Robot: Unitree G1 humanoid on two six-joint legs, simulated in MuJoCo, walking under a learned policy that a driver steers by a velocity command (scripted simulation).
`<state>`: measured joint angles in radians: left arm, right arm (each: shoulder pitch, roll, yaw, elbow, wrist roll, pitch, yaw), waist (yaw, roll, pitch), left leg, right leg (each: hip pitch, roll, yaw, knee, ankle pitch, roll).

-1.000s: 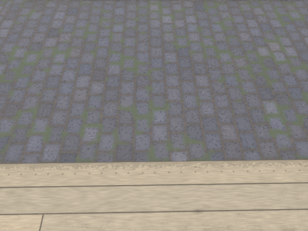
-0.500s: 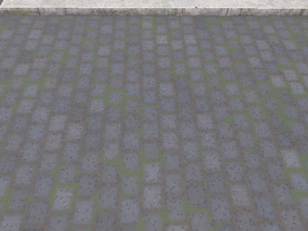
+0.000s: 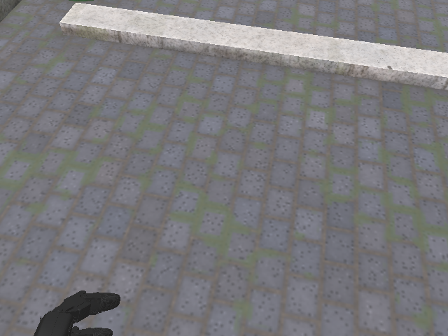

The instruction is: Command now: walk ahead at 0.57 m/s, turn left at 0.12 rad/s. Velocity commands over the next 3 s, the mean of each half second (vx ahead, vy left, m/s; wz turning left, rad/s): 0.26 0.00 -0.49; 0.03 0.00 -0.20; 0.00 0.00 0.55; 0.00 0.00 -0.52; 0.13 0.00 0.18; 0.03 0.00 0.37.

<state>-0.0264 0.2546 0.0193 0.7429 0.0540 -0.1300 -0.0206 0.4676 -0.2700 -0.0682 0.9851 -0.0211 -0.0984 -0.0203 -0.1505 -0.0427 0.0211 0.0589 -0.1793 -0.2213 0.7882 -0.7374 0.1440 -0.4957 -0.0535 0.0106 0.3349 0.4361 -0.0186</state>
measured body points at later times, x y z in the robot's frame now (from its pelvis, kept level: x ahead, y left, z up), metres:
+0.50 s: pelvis +0.23 -0.04 -0.04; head +0.27 -0.03 +0.41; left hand +0.32 +0.23 -0.18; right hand +0.38 -0.31 -0.12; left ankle +0.35 +0.03 -0.77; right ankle +0.16 -0.12 -0.72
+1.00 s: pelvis +0.20 -0.05 -0.03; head +0.20 -0.07 +0.42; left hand +0.44 +0.10 -0.13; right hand +0.10 -0.31 -0.17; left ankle +0.25 +0.06 -0.71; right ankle +0.16 -0.13 -0.77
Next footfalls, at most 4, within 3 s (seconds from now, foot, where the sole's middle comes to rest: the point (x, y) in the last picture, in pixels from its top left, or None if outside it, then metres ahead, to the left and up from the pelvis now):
0.02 right None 0.21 -0.13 -0.81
0.42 left None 0.39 0.01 -0.81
0.80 right None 0.19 -0.15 -0.81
1.24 left None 0.22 0.06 -0.81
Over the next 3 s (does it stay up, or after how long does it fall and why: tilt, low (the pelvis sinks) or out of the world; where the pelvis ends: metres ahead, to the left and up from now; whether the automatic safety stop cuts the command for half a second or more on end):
stays up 0.31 -0.06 -0.03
